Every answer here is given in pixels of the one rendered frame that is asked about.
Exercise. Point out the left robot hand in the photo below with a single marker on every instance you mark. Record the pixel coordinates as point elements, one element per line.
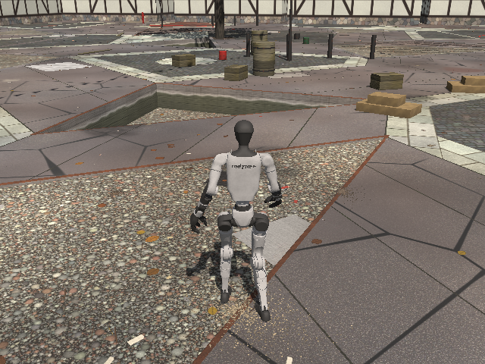
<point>194,222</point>

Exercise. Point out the right robot thigh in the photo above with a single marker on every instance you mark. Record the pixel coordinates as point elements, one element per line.
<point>259,231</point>

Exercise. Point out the right robot forearm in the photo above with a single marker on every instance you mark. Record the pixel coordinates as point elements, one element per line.
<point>277,195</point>

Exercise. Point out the left robot upper arm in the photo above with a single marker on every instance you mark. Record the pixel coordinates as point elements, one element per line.
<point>215,172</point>

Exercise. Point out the right robot upper arm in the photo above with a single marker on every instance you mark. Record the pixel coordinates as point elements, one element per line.
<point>270,171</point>

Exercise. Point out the robot thigh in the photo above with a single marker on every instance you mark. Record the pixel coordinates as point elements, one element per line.
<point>225,226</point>
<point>259,231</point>

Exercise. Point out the left robot thigh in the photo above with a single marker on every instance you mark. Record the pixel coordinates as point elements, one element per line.
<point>225,226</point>

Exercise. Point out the left robot forearm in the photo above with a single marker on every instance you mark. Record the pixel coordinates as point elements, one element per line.
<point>203,203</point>

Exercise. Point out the right robot hand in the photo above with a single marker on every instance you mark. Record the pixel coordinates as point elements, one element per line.
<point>269,199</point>

